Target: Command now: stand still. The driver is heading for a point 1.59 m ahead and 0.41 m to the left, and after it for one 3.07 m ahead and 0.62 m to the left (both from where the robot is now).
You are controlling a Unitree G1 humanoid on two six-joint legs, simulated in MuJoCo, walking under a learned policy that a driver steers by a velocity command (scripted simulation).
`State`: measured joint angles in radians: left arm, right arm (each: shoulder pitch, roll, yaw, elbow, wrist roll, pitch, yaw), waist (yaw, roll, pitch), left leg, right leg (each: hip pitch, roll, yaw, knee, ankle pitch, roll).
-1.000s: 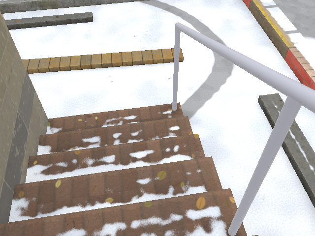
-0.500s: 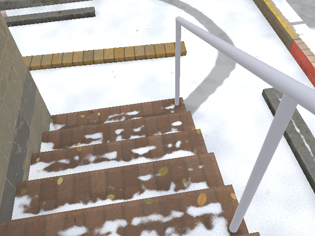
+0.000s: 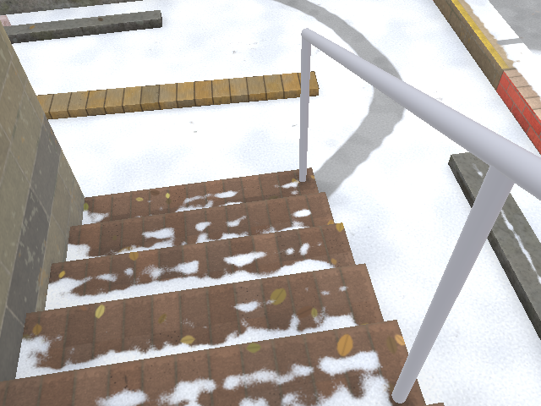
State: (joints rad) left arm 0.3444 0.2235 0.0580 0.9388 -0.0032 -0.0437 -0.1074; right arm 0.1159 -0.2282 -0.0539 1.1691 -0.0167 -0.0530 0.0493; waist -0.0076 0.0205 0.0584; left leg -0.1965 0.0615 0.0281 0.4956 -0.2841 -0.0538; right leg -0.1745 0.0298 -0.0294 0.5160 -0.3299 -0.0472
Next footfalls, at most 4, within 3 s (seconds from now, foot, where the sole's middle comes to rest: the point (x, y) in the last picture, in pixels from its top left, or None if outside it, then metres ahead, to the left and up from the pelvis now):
0.80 left None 0.09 0.17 -0.77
1.18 right None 0.36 -0.06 -0.92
1.64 left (223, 381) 0.66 0.21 -1.07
2.22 right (284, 305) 0.99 0.01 -1.22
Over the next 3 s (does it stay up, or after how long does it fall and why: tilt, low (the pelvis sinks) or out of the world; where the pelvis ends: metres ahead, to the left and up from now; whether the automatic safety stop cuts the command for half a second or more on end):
stays up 1.28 0.25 -0.61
